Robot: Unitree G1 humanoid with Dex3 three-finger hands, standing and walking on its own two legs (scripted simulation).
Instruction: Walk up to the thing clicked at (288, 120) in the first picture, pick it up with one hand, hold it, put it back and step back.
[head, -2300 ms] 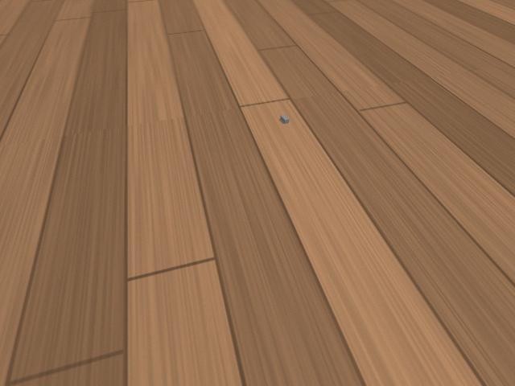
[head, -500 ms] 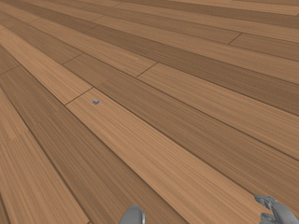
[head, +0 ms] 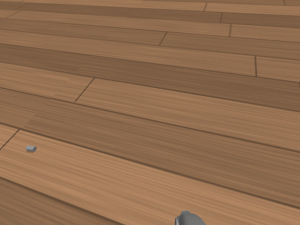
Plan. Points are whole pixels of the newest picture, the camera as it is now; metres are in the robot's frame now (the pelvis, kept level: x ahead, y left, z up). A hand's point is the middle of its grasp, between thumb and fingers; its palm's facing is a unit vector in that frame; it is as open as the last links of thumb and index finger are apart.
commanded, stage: walk up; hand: left
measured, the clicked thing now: (31, 148) +0.95 +0.93 -0.75
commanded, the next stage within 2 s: none
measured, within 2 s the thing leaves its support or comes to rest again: neither
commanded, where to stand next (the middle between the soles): +0.49 +1.00 m, yaw -45 degrees
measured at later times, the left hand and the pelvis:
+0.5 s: hand out of the picture +0.26 +0.58 -0.16, palm faces -0.19 -0.76 -0.63, open 7.4 cm; pelvis +0.18 +0.24 -0.04, yaw -11 degrees
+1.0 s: hand out of the picture +0.47 +0.67 -0.11, palm faces -0.28 -0.72 -0.64, open 7.4 cm; pelvis +0.28 +0.41 -0.03, yaw -21 degrees
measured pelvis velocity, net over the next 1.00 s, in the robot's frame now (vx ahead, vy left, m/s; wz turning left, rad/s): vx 0.28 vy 0.41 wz -0.37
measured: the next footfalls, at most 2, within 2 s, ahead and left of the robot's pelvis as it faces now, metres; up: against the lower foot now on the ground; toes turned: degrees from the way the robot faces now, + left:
right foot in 0.06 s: +0.17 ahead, -0.08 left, +0.00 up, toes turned -11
left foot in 0.44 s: +0.30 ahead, +0.38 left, +0.00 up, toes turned -7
